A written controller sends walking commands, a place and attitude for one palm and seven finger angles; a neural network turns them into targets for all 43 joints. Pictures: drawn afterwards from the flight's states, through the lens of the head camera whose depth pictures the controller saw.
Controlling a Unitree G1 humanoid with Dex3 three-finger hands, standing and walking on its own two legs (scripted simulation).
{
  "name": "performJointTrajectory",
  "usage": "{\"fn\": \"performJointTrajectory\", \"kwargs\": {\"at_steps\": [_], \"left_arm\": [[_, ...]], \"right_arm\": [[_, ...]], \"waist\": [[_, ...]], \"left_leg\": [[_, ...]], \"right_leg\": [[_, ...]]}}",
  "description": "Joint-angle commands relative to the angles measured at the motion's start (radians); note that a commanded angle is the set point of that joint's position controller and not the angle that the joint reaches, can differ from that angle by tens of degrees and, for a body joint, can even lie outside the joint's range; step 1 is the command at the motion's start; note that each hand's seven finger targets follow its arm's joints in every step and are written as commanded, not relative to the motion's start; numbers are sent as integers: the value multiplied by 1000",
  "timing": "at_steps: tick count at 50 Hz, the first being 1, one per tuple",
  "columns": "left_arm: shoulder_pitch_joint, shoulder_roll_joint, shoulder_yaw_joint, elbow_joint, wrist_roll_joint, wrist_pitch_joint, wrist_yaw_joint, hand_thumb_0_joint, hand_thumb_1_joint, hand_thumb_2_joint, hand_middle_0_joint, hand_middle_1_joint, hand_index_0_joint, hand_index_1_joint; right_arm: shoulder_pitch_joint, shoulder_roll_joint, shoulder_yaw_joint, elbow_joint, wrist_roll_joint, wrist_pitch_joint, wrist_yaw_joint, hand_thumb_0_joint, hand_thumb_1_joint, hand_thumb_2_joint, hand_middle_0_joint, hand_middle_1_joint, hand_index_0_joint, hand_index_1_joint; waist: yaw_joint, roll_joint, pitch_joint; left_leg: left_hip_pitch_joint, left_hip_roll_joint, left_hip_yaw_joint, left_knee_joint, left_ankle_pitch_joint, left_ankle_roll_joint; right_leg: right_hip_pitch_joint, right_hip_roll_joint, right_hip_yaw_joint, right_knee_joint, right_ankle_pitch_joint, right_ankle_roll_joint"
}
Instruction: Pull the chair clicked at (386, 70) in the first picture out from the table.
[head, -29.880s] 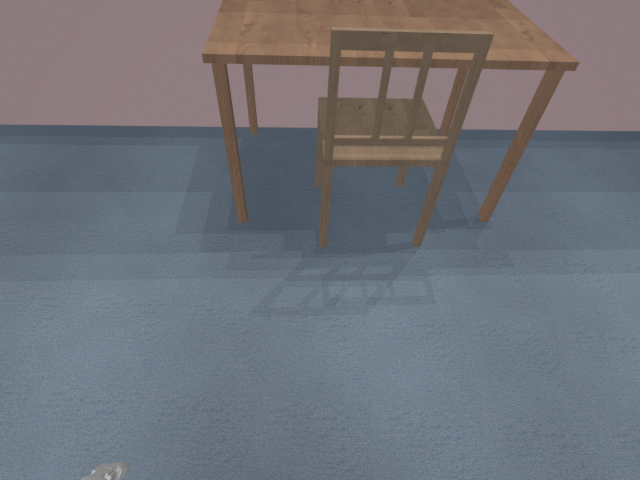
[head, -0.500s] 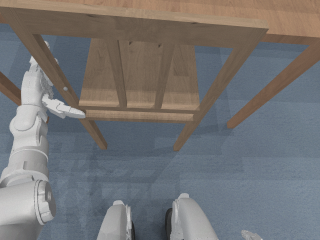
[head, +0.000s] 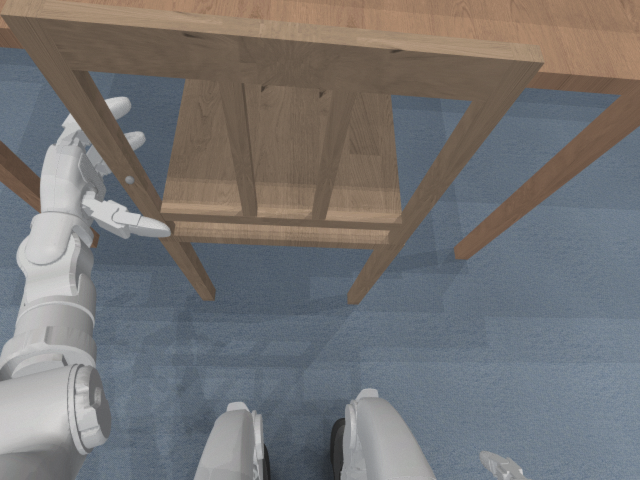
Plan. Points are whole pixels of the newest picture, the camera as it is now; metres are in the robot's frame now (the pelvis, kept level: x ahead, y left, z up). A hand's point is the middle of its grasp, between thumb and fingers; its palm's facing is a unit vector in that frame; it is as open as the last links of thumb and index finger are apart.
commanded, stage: hook a spindle and tug to test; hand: left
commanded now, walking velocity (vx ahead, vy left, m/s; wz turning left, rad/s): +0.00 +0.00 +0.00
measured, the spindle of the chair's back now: (243, 160) +0.50 +0.08 +0.02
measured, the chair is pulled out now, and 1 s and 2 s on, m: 0.00 0.01 0.09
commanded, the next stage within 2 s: step backward, pulling the chair out in 1.10 s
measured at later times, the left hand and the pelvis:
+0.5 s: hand (130, 179) +0.46 +0.21 +0.02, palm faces -0.02 -1.00 -0.03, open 5.8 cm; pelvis +0.00 +0.01 +0.00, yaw +0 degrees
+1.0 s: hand (132, 188) +0.45 +0.21 +0.02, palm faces -0.02 -1.00 -0.02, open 5.9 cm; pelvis +0.01 +0.00 +0.01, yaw -1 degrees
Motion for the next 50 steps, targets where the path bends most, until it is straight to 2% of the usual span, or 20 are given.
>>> {"fn": "performJointTrajectory", "kwargs": {"at_steps": [1,5,7,9,12,13,15,18,20,21,22,26,28,31,33,36,41,44,47,50], "left_arm": [[-328,200,3,-207,-17,-77,-18,0,-164,444,-430,-1231,-430,-1231],[-341,193,-5,-202,-17,-73,-19,0,60,540,-500,-1450,-500,-1450],[-325,191,-5,-179,-15,-69,-19,0,172,588,-500,-1450,-500,-1450],[-331,199,2,-197,-15,-72,-17,0,284,636,-500,-1450,-500,-1450],[-286,188,-7,-217,-13,-67,-18,0,452,708,-500,-1450,-500,-1450],[-308,169,-24,-231,-14,-67,-15,0,508,732,-500,-1450,-500,-1450],[-294,182,-13,-237,-9,-66,-9,0,620,780,-500,-1450,-500,-1450],[-274,166,-22,-273,-6,-68,3,0,788,852,-500,-1450,-500,-1450],[-260,182,-9,-258,-8,-64,9,0,900,900,-500,-1450,-500,-1450],[-242,169,-12,-235,-8,-62,13,0,900,900,-500,-1450,-500,-1450],[-276,159,-28,-241,-4,-64,14,0,900,900,-500,-1450,-500,-1450],[-247,166,-17,-244,-5,-68,19,0,900,900,-500,-1450,-500,-1450],[-213,161,-17,-245,-1,-66,21,0,900,900,-500,-1450,-500,-1450],[-196,155,-20,-254,-1,-66,20,0,900,900,-500,-1450,-500,-1450],[-197,164,-16,-238,-1,-63,17,0,900,900,-500,-1450,-500,-1450],[-164,159,-11,-240,-5,-60,12,0,900,900,-500,-1450,-500,-1450],[-113,189,24,-219,-10,-49,1,0,900,900,-500,-1450,-500,-1450],[-97,164,5,-266,-18,-46,-5,0,900,900,-500,-1450,-500,-1450],[-38,193,34,-295,-25,-43,-9,0,900,900,-500,-1450,-500,-1450],[-3,144,-4,-315,-30,-34,-9,0,900,900,-500,-1450,-500,-1450]], "right_arm": [[144,-185,-71,-61,-3,-19,-14,0,-900,-900,200,300,200,300],[147,-188,-73,-54,-5,-18,-14,0,-900,-900,200,300,200,300],[152,-190,-74,-51,-2,-17,-15,0,-900,-900,200,300,200,300],[154,-192,-77,-52,-5,-16,-15,0,-900,-900,200,300,200,300],[154,-190,-78,-61,-4,-13,-9,0,-900,-900,200,300,200,300],[153,-188,-78,-57,-5,-12,-8,0,-900,-900,200,300,200,300],[155,-189,-80,-58,-6,-10,-8,0,-900,-900,200,300,200,300],[154,-183,-81,-65,-7,-10,-3,0,-900,-900,200,300,200,300],[152,-186,-80,-62,-5,-8,-5,0,-900,-900,200,300,200,300],[154,-186,-79,-63,-4,-6,-6,0,-900,-900,200,300,200,300],[151,-184,-76,-60,-4,-7,-6,0,-900,-900,200,300,200,300],[149,-183,-78,-64,-4,-8,-6,0,-900,-900,200,300,200,300],[149,-181,-78,-71,-5,-7,-2,0,-900,-900,200,300,200,300],[146,-179,-78,-77,-4,-6,-1,0,-900,-900,200,300,200,300],[141,-181,-78,-72,-1,-5,-2,0,-900,-900,200,300,200,300],[139,-180,-78,-84,0,-6,-3,0,-900,-900,200,300,200,300],[135,-180,-78,-93,3,-5,-7,0,-900,-900,200,300,200,300],[131,-176,-80,-99,5,-10,-4,0,-900,-900,200,300,200,300],[128,-177,-80,-111,9,-12,-5,0,-900,-900,200,300,200,300],[121,-171,-82,-116,12,-18,-2,0,-900,-900,200,300,200,300]], "waist": [[-17,127,-504],[-20,137,-509],[-24,115,-493],[-19,121,-516],[-5,162,-535],[-16,154,-536],[-14,138,-529],[-3,175,-540],[-5,142,-510],[-11,113,-493],[-18,132,-484],[-5,152,-486],[4,133,-497],[6,132,-500],[-2,100,-471],[7,115,-476],[18,76,-469],[22,97,-491],[37,83,-500],[35,95,-474]], "left_leg": [[383,-18,-85,-132,523,-14],[399,-15,-91,-134,524,-20],[401,-12,-94,-134,535,-19],[410,-12,-98,-134,549,-22],[456,-9,-104,-141,606,-32],[462,-7,-108,-139,613,-31],[453,-6,-106,-139,603,-31],[487,-4,-110,-145,646,-39],[465,-2,-112,-151,625,-40],[447,-3,-108,-149,609,-33],[441,-4,-105,-151,593,-31],[452,-6,-104,-155,599,-37],[450,-7,-102,-158,608,-37],[437,-9,-99,-154,604,-32],[408,-7,-95,-155,573,-29],[399,-13,-85,-154,572,-24],[343,-19,-69,-151,529,-15],[366,-18,-68,-155,557,-17],[354,-20,-63,-161,567,-15],[373,-15,-63,-171,578,-19]], "right_leg": [[255,33,65,-103,318,-24],[235,33,59,-102,301,-24],[218,35,54,-101,297,-23],[230,34,55,-98,306,-24],[223,34,51,-100,313,-27],[213,34,48,-101,316,-25],[218,34,50,-104,313,-23],[216,34,46,-104,319,-26],[221,35,45,-108,310,-26],[217,38,44,-108,306,-24],[210,37,46,-109,297,-23],[213,36,43,-107,291,-27],[232,36,46,-108,302,-25],[241,36,48,-102,313,-27],[243,36,51,-105,305,-24],[257,35,55,-104,317,-25],[306,34,66,-104,334,-24],[318,31,68,-106,355,-23],[357,32,72,-105,380,-24],[342,30,68,-115,372,-23]]}}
